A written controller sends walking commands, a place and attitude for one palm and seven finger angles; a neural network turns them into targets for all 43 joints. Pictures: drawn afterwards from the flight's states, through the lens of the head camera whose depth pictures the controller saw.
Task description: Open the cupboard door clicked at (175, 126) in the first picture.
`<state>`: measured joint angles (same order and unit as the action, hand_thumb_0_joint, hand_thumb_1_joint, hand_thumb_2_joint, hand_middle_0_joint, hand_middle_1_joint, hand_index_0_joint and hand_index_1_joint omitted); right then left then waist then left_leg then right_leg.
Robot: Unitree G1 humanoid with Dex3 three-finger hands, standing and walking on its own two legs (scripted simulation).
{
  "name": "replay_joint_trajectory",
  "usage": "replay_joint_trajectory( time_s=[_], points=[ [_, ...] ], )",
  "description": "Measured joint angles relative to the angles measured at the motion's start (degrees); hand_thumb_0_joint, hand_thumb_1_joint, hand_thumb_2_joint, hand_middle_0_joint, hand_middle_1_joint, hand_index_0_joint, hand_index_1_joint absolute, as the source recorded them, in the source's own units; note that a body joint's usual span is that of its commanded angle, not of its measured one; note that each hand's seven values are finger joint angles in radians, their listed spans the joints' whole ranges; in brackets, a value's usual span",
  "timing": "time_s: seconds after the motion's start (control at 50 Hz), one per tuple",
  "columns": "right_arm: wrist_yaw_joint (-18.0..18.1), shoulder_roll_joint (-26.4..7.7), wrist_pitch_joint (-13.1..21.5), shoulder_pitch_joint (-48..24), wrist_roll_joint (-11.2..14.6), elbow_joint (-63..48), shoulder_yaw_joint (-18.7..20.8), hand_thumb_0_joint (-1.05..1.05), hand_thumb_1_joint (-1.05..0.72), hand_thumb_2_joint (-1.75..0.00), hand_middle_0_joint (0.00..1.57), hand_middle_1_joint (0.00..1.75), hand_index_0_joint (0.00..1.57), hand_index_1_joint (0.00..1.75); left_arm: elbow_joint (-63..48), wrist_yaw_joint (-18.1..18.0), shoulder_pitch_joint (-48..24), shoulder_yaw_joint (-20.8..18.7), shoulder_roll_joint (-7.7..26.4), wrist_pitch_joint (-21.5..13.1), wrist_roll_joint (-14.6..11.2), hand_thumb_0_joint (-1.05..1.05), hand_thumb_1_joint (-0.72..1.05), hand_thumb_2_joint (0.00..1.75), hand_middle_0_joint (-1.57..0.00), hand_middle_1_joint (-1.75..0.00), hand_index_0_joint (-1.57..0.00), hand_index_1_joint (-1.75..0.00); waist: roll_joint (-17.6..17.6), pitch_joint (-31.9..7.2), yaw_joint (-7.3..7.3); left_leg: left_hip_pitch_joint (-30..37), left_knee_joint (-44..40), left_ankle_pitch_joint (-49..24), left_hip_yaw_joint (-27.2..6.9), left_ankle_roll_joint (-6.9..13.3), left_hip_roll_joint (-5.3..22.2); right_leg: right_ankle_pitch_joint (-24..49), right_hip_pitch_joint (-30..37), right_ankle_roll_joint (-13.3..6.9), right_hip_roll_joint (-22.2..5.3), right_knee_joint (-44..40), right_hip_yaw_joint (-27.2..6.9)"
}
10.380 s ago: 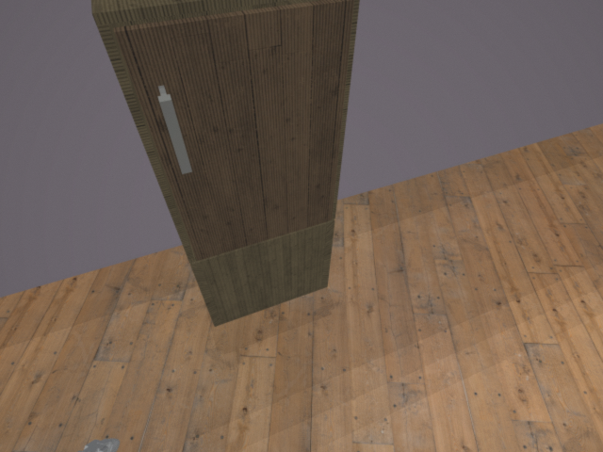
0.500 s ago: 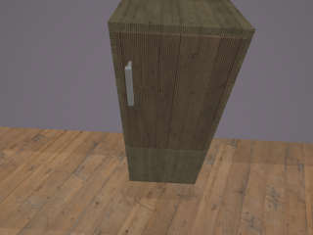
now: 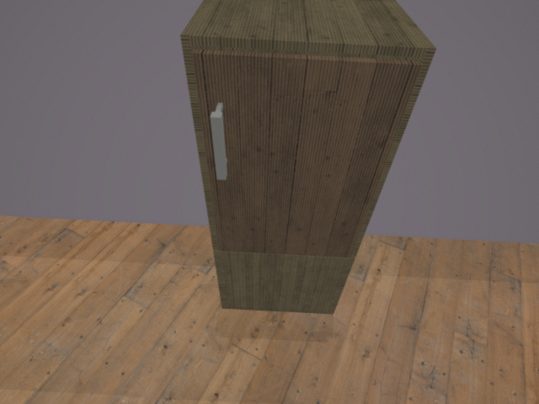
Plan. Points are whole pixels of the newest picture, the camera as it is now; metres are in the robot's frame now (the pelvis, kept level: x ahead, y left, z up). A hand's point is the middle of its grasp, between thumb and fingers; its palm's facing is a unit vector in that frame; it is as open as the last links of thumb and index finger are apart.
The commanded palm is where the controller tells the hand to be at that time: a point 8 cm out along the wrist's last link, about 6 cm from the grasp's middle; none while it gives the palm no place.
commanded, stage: shuffle to correct the standing spot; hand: left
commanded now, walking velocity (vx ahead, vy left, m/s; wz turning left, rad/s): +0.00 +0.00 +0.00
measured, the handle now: (220, 142) +0.58 +0.15 +0.08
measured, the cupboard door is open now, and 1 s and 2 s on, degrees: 0 0 0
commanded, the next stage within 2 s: come to a stop and stand still in 0.20 s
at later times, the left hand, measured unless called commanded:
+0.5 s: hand out of the picture -0.05 +0.10 -0.17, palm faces +0.07 -0.99 -0.11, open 7.3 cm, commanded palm none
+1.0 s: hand out of the picture +0.07 +0.16 -0.18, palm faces +0.01 -0.98 -0.22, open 7.3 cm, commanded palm none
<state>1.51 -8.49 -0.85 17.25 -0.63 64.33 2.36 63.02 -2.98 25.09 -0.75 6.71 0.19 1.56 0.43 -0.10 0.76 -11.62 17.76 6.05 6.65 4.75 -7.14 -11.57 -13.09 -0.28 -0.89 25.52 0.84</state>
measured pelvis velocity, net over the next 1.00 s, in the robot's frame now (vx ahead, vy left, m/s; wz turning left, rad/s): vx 0.05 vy -0.01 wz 0.01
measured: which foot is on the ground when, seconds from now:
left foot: down 0.00-1.00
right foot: down 0.00-1.00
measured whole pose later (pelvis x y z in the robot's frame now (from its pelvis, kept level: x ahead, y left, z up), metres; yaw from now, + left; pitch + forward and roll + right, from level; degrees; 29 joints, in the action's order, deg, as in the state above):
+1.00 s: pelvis +0.05 -0.01 -0.01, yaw +1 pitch +1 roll -2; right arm 1.0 -9.6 0.1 18.3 -1.5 58.1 0.4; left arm 58.2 -2.9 17.0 0.5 9.1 -0.6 0.8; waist -1.8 0.5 -1.5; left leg -16.9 31.4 15.9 5.8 8.0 -4.6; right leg -18.7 -13.6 -1.4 0.5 31.5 4.0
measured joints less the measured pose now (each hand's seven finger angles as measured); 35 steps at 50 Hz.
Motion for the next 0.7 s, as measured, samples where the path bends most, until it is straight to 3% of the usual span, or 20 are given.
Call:
replay_joint_trajectory(
  time_s=[0.16,0.32,0.42,0.46,0.7],
  points=[
    [0.22,-0.11,0.32,-0.37,-0.25,0.03,-0.13,0.00,-0.91,-0.89,0.20,0.30,0.20,0.30,0.34,0.08,-0.05,-0.09,0.63,0.18,-0.16,0.00,0.91,0.90,-0.20,-0.29,-0.20,-0.30,0.26,-0.21,-0.24,-0.26,0.28,0.36,-0.13,0.34,0.54,-1.54,-0.13,-0.21,0.74,0.12,-0.18],
    [0.77,1.09,0.02,0.19,-0.63,0.45,0.19,0.00,-0.91,-0.89,0.20,0.30,0.20,0.30,0.17,1.08,1.68,-0.84,-0.92,1.83,0.07,0.00,0.91,0.90,-0.20,-0.29,-0.20,-0.30,0.20,-0.92,0.08,0.52,1.14,1.48,0.94,1.31,1.59,-7.40,0.61,-1.33,1.02,2.75,0.68],
    [0.78,1.72,0.24,0.58,-0.30,0.36,-0.25,0.00,-0.91,-0.89,0.20,0.30,0.20,0.30,0.43,0.73,3.33,-0.37,-2.06,0.68,-0.11,0.00,0.91,0.90,-0.20,-0.29,-0.20,-0.30,0.14,-0.99,0.24,-0.30,3.91,3.56,0.91,0.25,2.75,-1.03,2.26,-1.27,1.86,-0.74,1.10],
    [0.72,2.12,0.69,0.70,-0.08,0.38,-0.82,0.00,-0.91,-0.89,0.20,0.30,0.20,0.30,1.16,0.47,3.30,0.38,-2.45,-0.17,-0.46,0.00,0.91,0.90,-0.20,-0.29,-0.20,-0.30,0.21,-0.75,-0.12,-0.58,4.65,3.75,0.64,0.71,3.17,-0.84,2.53,-1.39,2.30,-1.05,1.41],
    [0.36,3.37,0.62,1.11,0.04,-0.11,-1.64,0.01,-0.92,-0.89,0.20,0.30,0.20,0.30,-1.90,-0.39,-4.27,1.13,-2.27,-1.00,-0.70,0.00,0.91,0.90,-0.20,-0.29,-0.20,-0.30,0.72,1.34,-0.65,-2.19,7.28,5.69,-0.43,0.66,3.54,-3.26,1.65,-2.13,2.63,0.61,2.46]
  ],
)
